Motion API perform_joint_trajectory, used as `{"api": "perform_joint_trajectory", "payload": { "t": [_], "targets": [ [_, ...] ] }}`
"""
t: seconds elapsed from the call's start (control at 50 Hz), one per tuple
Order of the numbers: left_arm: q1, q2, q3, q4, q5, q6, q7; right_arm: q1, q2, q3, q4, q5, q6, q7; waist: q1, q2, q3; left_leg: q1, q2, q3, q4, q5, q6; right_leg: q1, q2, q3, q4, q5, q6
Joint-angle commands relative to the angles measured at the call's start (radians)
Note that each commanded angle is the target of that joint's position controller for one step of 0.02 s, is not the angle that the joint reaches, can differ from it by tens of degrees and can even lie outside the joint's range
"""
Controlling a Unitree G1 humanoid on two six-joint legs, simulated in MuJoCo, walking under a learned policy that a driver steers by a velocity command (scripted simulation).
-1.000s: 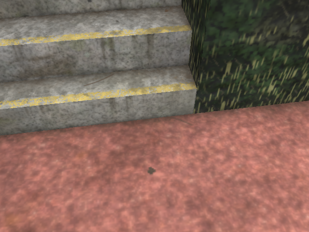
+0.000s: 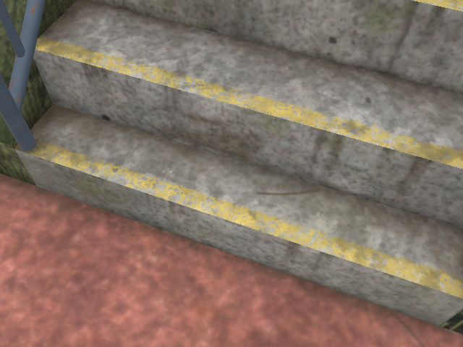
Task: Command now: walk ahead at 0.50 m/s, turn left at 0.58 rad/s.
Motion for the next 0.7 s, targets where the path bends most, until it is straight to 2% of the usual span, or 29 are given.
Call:
{"api": "perform_joint_trajectory", "payload": {
  "t": [0.02,0.06,0.1,0.18,0.24,0.28,0.34,0.36,0.38,0.4,0.42,0.44,0.46,0.48,0.5,0.52,0.54,0.58,0.62,0.66,0.7],
  "targets": [
    [0.08,0.088,0.014,-0.051,0.023,0.023,-0.001,0.061,-0.121,-0.026,-0.042,0.019,-0.032,-0.006,0.018,0.034,-0.164,0.209,0.27,-0.336,-0.25,0.31,0.156,-0.097,-0.027,0.036,-0.065,0.018,0.01],
    [0.041,0.076,0.011,-0.063,0.022,0.035,-0.006,0.089,-0.144,-0.031,-0.032,0.017,-0.042,-0.003,0.011,0.044,-0.128,0.175,0.251,-0.324,-0.287,0.255,0.153,-0.121,-0.021,0.025,-0.145,0.075,0.027],
    [-0.036,0.082,0.013,-0.088,0.021,0.039,-0.007,0.127,-0.149,-0.031,-0.02,0.018,-0.042,-0.003,-0.013,0.066,-0.085,0.184,0.237,-0.335,-0.316,0.171,0.14,-0.186,-0.018,0.025,-0.236,0.156,0.041],
    [-0.177,0.082,0.012,-0.13,0.011,0.033,-0.012,0.204,-0.157,-0.031,0.001,0.019,-0.04,-0.007,-0.069,0.077,-0.052,0.268,0.231,-0.365,-0.316,0.119,0.111,-0.261,0.008,0.036,-0.423,0.291,0.054],
    [-0.258,0.076,0.005,-0.159,0.003,0.023,-0.016,0.243,-0.162,-0.031,0.013,0.012,-0.041,-0.011,-0.098,0.084,-0.041,0.31,0.228,-0.379,-0.278,0.169,0.104,-0.255,0.039,0.034,-0.53,0.329,0.051],
    [-0.304,0.076,-0.001,-0.181,0.002,0.016,-0.015,0.256,-0.165,-0.031,0.016,0.005,-0.042,-0.017,-0.107,0.088,-0.039,0.325,0.229,-0.386,-0.228,0.29,0.101,-0.22,0.065,0.026,-0.585,0.309,0.046],
    [-0.258,0.085,-0.003,-0.178,0.0,-0.002,-0.01,0.22,-0.168,-0.029,0.012,0.004,-0.045,-0.028,-0.077,0.101,-0.057,0.322,0.236,-0.388,-0.167,0.436,0.06,-0.065,0.09,0.022,-0.691,0.288,0.011],
    [-0.204,0.099,0.002,-0.164,-0.001,-0.008,-0.004,0.204,-0.174,-0.028,0.012,0.004,-0.049,-0.03,-0.054,0.112,-0.074,0.312,0.242,-0.395,-0.132,0.511,0.046,0.022,0.103,0.015,-0.713,0.258,-0.007],
    [-0.12,0.119,0.011,-0.137,0.0,-0.015,0.007,0.195,-0.172,-0.024,0.017,0.007,-0.054,-0.029,-0.018,0.105,-0.115,0.319,0.22,-0.382,-0.043,0.633,0.032,0.127,0.13,-0.006,-0.745,0.229,-0.026],
    [-0.007,0.131,0.017,-0.109,0.007,-0.028,0.018,0.192,-0.163,-0.018,0.025,0.014,-0.06,-0.024,0.036,0.071,-0.181,0.296,0.173,-0.339,0.104,0.672,0.012,0.279,0.11,-0.001,-0.802,0.263,-0.053],
    [0.13,0.186,0.03,-0.098,0.027,-0.036,0.033,0.177,-0.115,0.0,0.002,0.021,-0.069,-0.02,0.098,0.006,-0.292,0.184,0.131,-0.304,0.316,0.463,-0.009,0.476,-0.067,0.178,-0.822,0.151,-0.105],
    [0.195,0.302,0.062,-0.083,0.043,-0.028,0.034,0.293,-0.046,0.015,-0.009,0.059,-0.067,-0.021,0.059,-0.254,-0.367,-0.112,-0.039,-0.18,0.603,-0.115,-0.053,0.701,-0.301,0.594,-0.893,0.168,-0.253],
    [0.136,0.232,0.056,-0.072,0.017,-0.018,0.021,0.27,-0.11,0.012,0.013,0.013,-0.054,-0.031,0.021,-0.153,-0.29,-0.203,0.013,-0.187,0.67,-0.315,-0.04,0.598,-0.314,0.679,-0.944,0.082,-0.248],
    [0.07,0.148,0.036,-0.088,0.002,-0.017,0.011,0.211,-0.121,0.01,0.022,-0.001,-0.047,-0.026,0.006,-0.048,-0.182,-0.198,0.058,-0.203,0.674,-0.249,-0.038,0.477,-0.263,0.557,-0.962,0.011,-0.225],
    [0.02,0.102,0.023,-0.093,0.003,-0.017,0.01,0.162,-0.111,0.015,0.02,-0.003,-0.047,-0.023,-0.004,-0.009,-0.119,-0.179,0.086,-0.195,0.637,-0.195,-0.044,0.381,-0.21,0.444,-1.005,0.073,-0.188],
    [0.015,0.083,0.015,-0.082,0.0,-0.022,0.013,0.127,-0.103,0.017,0.015,-0.013,-0.041,-0.017,-0.011,-0.029,-0.084,-0.167,0.106,-0.178,0.597,-0.172,-0.053,0.333,-0.17,0.351,-1.024,0.192,-0.162],
    [0.025,0.078,0.011,-0.063,-0.002,-0.03,0.014,0.119,-0.094,0.02,0.015,-0.025,-0.033,-0.012,-0.021,-0.05,-0.079,-0.144,0.11,-0.159,0.59,-0.154,-0.063,0.305,-0.135,0.278,-1.029,0.318,-0.148],
    [0.076,0.092,0.014,-0.026,-0.007,-0.053,0.006,0.131,-0.07,0.028,0.021,-0.028,-0.024,-0.009,-0.035,-0.059,-0.122,-0.123,0.108,-0.142,0.596,-0.138,-0.075,0.319,-0.125,0.199,-0.997,0.592,-0.16],
    [0.094,0.094,0.014,-0.003,-0.013,-0.064,0.001,0.084,-0.058,0.035,0.011,-0.029,-0.025,-0.004,-0.038,-0.071,-0.127,-0.154,0.124,-0.109,0.54,-0.106,-0.09,0.327,-0.111,0.139,-0.997,0.674,-0.168],
    [0.089,0.088,0.007,0.003,-0.016,-0.055,0.003,-0.006,-0.034,0.051,-0.02,-0.03,-0.029,0.006,-0.027,-0.079,-0.121,-0.14,0.132,-0.062,0.408,-0.071,-0.109,0.302,-0.086,0.08,-0.995,0.78,-0.175],
    [0.094,0.097,0.007,0.011,-0.018,-0.048,0.004,-0.074,-0.01,0.067,-0.036,-0.021,-0.034,0.005,-0.014,-0.095,-0.125,-0.059,0.129,-0.022,0.264,-0.028,-0.116,0.269,-0.06,0.032,-0.988,0.821,-0.158]
  ]
}}
Next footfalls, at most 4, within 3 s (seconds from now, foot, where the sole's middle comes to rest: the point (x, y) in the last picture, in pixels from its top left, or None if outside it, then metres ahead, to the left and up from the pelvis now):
0.42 right None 0.40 -0.10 -0.77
0.86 left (192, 320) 0.49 0.13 -0.77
1.24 right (253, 326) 0.48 -0.04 -0.77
1.62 left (190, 293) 0.56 0.14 -0.77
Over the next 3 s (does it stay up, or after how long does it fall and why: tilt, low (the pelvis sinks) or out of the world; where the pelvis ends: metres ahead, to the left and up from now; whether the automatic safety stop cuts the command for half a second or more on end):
stays up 0.61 -0.15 0.17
